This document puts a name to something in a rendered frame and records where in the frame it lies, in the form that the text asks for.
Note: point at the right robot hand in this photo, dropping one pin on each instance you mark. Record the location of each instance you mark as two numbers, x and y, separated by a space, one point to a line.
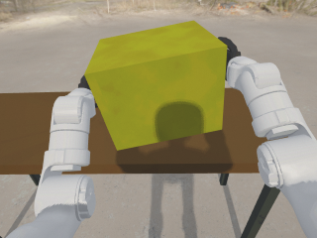
232 51

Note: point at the table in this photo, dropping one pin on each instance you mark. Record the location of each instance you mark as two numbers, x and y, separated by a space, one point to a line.
25 131

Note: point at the robot right forearm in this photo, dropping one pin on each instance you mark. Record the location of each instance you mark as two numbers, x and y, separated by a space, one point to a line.
274 116

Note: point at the right robot upper arm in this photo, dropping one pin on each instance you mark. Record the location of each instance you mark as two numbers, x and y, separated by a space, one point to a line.
290 164

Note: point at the robot left forearm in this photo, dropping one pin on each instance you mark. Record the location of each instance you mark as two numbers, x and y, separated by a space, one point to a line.
69 134

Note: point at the carton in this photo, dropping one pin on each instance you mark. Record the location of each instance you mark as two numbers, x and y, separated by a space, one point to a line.
159 84

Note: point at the left robot hand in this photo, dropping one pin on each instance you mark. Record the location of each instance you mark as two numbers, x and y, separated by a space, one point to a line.
84 84

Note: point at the left robot upper arm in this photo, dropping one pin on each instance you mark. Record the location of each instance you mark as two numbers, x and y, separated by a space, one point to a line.
63 202

